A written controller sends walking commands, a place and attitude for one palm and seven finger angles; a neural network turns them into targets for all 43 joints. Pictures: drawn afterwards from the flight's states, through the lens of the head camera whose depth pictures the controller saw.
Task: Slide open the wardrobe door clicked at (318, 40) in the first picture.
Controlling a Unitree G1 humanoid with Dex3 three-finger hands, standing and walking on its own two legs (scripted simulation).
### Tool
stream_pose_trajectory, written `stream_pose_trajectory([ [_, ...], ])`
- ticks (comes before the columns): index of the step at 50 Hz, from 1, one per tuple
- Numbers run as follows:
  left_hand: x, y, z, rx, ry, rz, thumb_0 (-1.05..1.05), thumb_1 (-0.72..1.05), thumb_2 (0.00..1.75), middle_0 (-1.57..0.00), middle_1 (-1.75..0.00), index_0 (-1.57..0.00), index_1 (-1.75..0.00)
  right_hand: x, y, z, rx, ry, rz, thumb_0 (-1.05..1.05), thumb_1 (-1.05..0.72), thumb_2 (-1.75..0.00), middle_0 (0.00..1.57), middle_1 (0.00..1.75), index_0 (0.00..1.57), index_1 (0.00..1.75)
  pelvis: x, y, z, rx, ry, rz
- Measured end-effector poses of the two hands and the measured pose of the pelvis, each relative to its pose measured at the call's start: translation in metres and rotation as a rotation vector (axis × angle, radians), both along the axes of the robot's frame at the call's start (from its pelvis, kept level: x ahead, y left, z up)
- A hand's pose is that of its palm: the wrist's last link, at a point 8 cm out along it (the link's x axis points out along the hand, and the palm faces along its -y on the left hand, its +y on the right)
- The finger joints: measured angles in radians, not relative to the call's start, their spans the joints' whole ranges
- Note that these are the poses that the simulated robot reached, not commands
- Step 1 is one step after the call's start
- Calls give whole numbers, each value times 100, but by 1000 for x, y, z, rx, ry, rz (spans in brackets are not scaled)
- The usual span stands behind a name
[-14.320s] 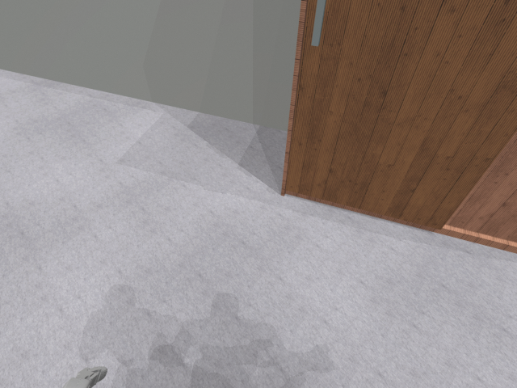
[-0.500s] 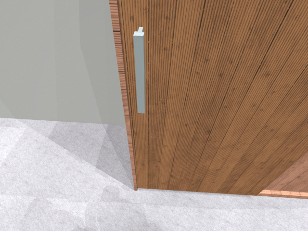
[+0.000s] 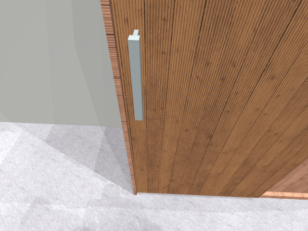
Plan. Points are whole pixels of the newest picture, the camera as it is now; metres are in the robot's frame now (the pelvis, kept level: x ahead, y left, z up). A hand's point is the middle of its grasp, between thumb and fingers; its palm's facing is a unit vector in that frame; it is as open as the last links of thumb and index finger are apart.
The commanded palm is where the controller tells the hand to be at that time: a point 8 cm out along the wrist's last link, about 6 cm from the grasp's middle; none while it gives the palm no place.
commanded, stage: look again from close up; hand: left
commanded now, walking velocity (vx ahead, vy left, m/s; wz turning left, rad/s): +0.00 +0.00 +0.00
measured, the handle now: (137, 80) +0.45 +0.07 +0.17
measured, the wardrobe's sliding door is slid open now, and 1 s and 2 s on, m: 0.00 0.00 0.00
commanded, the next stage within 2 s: raise the hand with hooked fingers in 0.50 s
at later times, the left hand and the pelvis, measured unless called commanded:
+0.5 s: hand out of the picture -0.01 +0.17 -0.18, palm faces +0.00 -0.99 -0.17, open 7.4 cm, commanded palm none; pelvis +0.01 +0.00 +0.00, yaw +0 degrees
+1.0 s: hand (89, 215) +0.17 +0.17 -0.01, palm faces -0.05 -1.00 +0.00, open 8.4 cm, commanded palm +0.13 +0.24 +0.00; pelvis -0.03 -0.03 -0.04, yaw +3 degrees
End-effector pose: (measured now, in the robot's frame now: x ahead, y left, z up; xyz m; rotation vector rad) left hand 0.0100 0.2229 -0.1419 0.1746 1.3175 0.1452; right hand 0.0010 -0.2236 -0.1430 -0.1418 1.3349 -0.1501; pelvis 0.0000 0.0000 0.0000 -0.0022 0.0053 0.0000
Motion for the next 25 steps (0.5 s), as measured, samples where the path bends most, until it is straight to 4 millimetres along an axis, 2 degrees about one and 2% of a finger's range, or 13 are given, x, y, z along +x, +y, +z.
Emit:
stream_pose_trajectory([
  [8,1,-6,-6,-27,32,3,1,91,90,-20,-30,-20,-30,11,-3,4,-20,16,10,1,-92,-90,20,30,20,30,7,-1,1,-2,-6,1],
  [17,-12,-9,-9,-46,79,13,0,91,90,-20,-30,-20,-30,20,-3,7,-33,8,13,1,-92,-90,20,30,20,30,9,1,1,-3,-12,-1],
  [25,-24,-5,-8,-45,110,19,0,91,90,-20,-30,-20,-30,19,-1,8,-34,8,12,0,-92,-90,20,30,20,30,7,3,2,-2,-15,-4],
])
